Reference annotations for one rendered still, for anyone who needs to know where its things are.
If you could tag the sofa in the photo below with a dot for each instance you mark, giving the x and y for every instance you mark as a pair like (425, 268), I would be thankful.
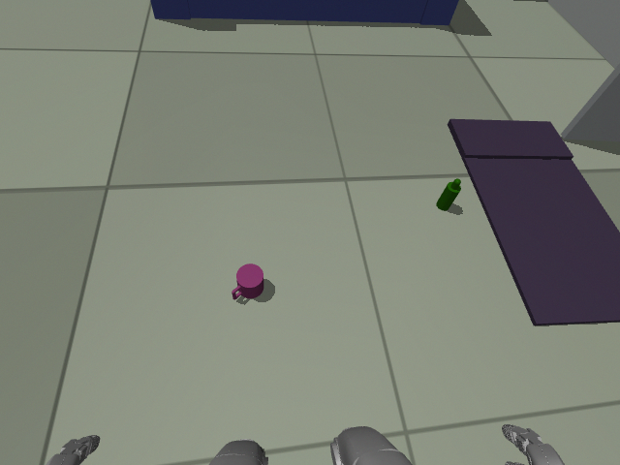
(424, 12)

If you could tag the left robot hand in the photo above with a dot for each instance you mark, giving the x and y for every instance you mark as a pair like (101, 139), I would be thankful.
(75, 451)

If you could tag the right robot hand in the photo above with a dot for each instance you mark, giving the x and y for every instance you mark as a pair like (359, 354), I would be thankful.
(531, 445)

